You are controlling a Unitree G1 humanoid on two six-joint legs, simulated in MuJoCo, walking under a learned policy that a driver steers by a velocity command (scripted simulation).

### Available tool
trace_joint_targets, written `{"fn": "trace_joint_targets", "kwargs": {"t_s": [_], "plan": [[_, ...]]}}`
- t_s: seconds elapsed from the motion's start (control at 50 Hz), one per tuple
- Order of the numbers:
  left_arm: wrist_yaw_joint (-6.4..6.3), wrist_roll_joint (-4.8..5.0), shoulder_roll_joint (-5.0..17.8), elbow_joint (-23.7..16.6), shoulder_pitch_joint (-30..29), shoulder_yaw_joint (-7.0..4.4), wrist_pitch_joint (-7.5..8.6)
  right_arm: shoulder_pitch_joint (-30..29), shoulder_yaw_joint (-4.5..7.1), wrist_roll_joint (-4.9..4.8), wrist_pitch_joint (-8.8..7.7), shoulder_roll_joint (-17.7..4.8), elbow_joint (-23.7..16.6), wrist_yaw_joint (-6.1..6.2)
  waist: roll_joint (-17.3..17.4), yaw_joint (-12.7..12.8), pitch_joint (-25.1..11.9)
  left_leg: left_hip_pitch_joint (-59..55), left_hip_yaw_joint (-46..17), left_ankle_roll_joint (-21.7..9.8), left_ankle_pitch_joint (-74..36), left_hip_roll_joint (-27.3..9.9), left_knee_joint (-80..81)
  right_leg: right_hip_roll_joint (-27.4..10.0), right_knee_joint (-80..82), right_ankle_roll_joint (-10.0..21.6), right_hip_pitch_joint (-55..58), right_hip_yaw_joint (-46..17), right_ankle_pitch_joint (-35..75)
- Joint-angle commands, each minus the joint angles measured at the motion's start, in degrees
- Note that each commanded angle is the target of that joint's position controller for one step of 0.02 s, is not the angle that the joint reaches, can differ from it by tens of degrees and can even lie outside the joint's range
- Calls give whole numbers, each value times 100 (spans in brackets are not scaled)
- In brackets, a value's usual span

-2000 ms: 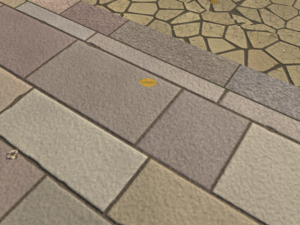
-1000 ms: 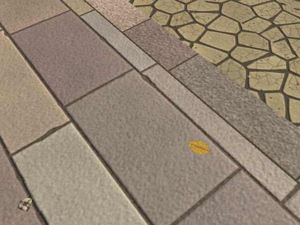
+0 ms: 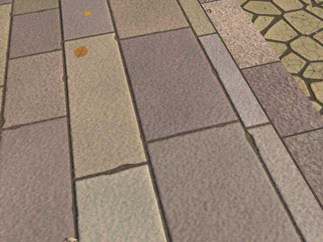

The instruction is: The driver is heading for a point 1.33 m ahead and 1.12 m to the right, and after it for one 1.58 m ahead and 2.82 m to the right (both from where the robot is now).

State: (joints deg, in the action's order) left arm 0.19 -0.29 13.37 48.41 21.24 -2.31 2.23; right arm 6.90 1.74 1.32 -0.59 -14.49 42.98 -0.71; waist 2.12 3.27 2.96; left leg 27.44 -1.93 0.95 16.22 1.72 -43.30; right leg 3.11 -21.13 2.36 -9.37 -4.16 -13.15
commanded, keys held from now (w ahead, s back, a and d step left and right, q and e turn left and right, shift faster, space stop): e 1.00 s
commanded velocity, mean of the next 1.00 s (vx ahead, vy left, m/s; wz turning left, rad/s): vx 0.03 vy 0.00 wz -0.52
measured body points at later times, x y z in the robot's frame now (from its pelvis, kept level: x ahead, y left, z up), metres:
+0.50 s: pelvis +0.03 +0.01 -0.01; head +0.06 +0.00 +0.44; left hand +0.23 +0.23 -0.12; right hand +0.06 -0.28 -0.13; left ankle +0.09 +0.10 -0.75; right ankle -0.01 -0.09 -0.72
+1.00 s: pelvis +0.02 -0.01 -0.01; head +0.05 -0.03 +0.44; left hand +0.26 +0.18 -0.11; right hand +0.00 -0.32 -0.11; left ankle +0.10 +0.10 -0.71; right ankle -0.01 -0.09 -0.75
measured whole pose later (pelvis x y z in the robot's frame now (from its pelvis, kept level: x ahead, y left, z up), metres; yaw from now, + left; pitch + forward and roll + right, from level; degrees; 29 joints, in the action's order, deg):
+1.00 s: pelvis +0.02 -0.01 -0.01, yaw -34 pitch +1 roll +1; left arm 0.8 -1.1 17.6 40.0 14.6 -4.0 -3.1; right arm 8.8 2.5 0.5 2.8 -16.7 40.4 1.1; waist -0.3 1.9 3.4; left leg 22.3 -3.7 1.4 23.4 2.1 -43.8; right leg 7.8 -26.7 3.9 -15.4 -11.3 -11.3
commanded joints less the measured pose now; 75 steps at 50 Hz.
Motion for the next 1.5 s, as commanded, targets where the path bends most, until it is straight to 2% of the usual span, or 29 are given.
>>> {"fn": "trace_joint_targets", "kwargs": {"t_s": [0.02,0.08,0.1,0.12,0.14,0.16,0.2,0.24,0.34,0.46,0.52,0.54,0.56,0.58,0.6,0.64,0.68,0.74,0.92,1.0,1.06,1.08,1.1,1.12,1.16,1.18,1.34,1.44,1.5], "plan": [[-44,3,1049,-349,-21,-293,-58,69,57,-68,-14,-422,-331,104,-1121,-192,-653,-383,197,-65,-142,208,468,-1179,-294,711,483,-1083,4574],[-80,68,1119,-489,-382,-353,-175,440,58,-49,-101,-457,-262,207,-896,-529,-548,-1588,42,-234,-1007,110,1893,-980,-710,408,-183,-1414,3022],[-78,112,947,-593,-390,-317,-163,641,125,31,-164,-746,-251,279,-454,-558,-740,-2405,-503,-392,-1636,-580,2141,-742,-1185,164,-713,-1316,2039],[-82,103,475,-745,-148,-198,-143,873,177,88,-176,-1142,-339,356,720,-480,-1160,-3218,-1700,-740,-3569,-2103,2135,-193,-2430,-54,-1382,-615,-443],[-146,72,720,-712,275,-288,-271,1001,249,-99,-44,-1271,-260,330,1407,-441,-1464,-3027,-2463,-1538,-4474,-2760,2140,421,-3455,-87,-1734,170,-2784],[-166,-67,981,-547,299,-351,-369,901,180,-139,3,-919,-332,303,595,-372,-1119,-2776,-2186,-1635,-3866,-2543,2263,91,-4130,-116,-1942,59,-2587],[-81,-88,853,-469,14,-364,-490,222,41,-71,29,-484,-475,327,306,-154,-462,-2030,-1213,-1319,-2916,-1863,2575,-154,-4343,-266,-1931,59,-1807],[15,-89,802,-474,-29,-356,-586,144,57,-5,7,-548,-469,365,571,-119,-415,-1798,-611,-1265,-3148,-1552,2621,-149,-4512,-422,-1791,216,-1353],[148,-54,739,-722,-519,-307,-701,385,127,17,-19,-649,-380,340,585,-255,-495,-1929,-230,-1373,-2354,-1676,2698,-252,-3886,-513,-1846,336,-1044],[252,-16,702,-1053,-1005,-207,-704,506,262,74,35,-970,-320,206,719,-425,-534,-1708,73,-1310,-1759,-1863,2476,-303,-2384,-283,-1035,747,-1221],[255,-3,675,-1100,-835,-194,-622,449,330,-2,96,-1124,-300,167,593,-250,-617,-1571,309,-1026,-1705,-1857,1937,-190,-1199,-81,-375,939,-725],[225,-31,742,-1043,-661,-207,-561,541,341,-16,123,-1098,-253,162,347,-167,-628,-1268,519,-718,-1316,-1730,1547,-138,-498,6,93,800,-246],[154,-108,1105,-1034,-530,-284,-483,772,310,11,161,-885,-233,132,-695,-168,-504,-594,1002,-263,-331,-1311,479,-869,463,177,462,-437,-204],[131,-93,2023,-1247,-597,-485,-447,614,180,7,226,-450,-643,173,-2118,-235,-173,946,1185,181,1990,-197,-534,-2515,766,886,447,-2831,1186],[78,-112,1920,-1103,-147,-536,-466,140,226,75,318,-748,-675,237,-1327,179,-189,812,273,138,1978,-278,-1501,-2531,579,1398,149,-2519,1741],[18,-42,1368,-1149,-833,-366,-498,393,251,-73,315,-744,-519,177,-916,-329,-2,692,-34,69,947,-401,-1665,-1709,528,1121,-110,-1551,1369],[-14,-4,1158,-1281,-1204,-306,-481,644,309,53,262,-884,-352,140,-1013,-437,-286,566,65,77,469,-305,-1800,-1270,390,947,141,-1193,1919],[20,29,1213,-1215,-889,-328,-433,597,293,16,292,-772,-378,100,-709,-347,-556,583,19,163,389,-245,-1794,-1251,255,997,455,-1272,2307],[15,-79,1419,-1167,-505,-429,-457,121,213,-44,289,-708,-624,182,-873,-92,-461,230,-131,106,711,-34,-411,-1199,66,1147,340,-2190,1653],[58,-90,1449,-1189,-698,-459,-479,218,177,-116,219,-732,-683,224,-945,-186,-559,-506,-165,-36,792,177,281,-1070,-99,1007,70,-2579,2098],[54,4,1360,-1222,-1090,-443,-486,733,154,-107,124,-700,-580,319,-870,-578,-557,-1761,-168,-163,-43,193,2025,-691,-384,527,-502,-2611,1644],[33,51,1137,-1259,-1035,-381,-458,824,215,-45,79,-984,-570,383,-401,-553,-612,-2370,-745,-302,-101,-486,2686,-338,-822,187,-1040,-2276,584],[21,72,682,-1313,-633,-279,-427,534,288,2,95,-1501,-727,411,946,-258,-673,-2831,-2306,-784,-217,-2013,3126,538,-2053,-162,-1880,-1053,-1383],[-34,-131,1230,-1248,-642,-416,-456,421,329,27,144,-1583,-750,348,858,-329,-448,-2057,-2648,-1382,-1018,-2463,2970,666,-3120,-238,-2116,-380,-2097],[27,-154,1320,-1052,-589,-482,-513,121,157,-40,137,-915,-805,267,302,-127,-184,-1625,-1649,-1363,-1648,-1919,2793,288,-4149,-304,-1912,-374,-1543],[87,-116,1260,-972,-485,-477,-554,-73,124,-22,137,-815,-856,267,411,-53,-182,-1653,-1139,-1195,-1797,-1570,2737,268,-4420,-363,-1905,-277,-1256],[252,-32,932,-1113,-1080,-304,-674,691,238,2,84,-963,-599,282,664,-540,-386,-2688,-413,-1341,-2740,-1652,2406,-22,-3517,-601,-2109,177,-1245],[180,29,776,-1130,-1078,-176,-645,611,288,18,88,-1115,-462,136,923,-500,-515,-2202,-204,-1308,-3133,-1649,2065,27,-1988,-332,-910,563,-1428],[91,-68,726,-963,-720,-109,-516,582,273,-92,162,-1099,-332,100,588,-171,-522,-1668,39,-858,-2710,-1436,1466,15,251,-129,245,573,241]]}}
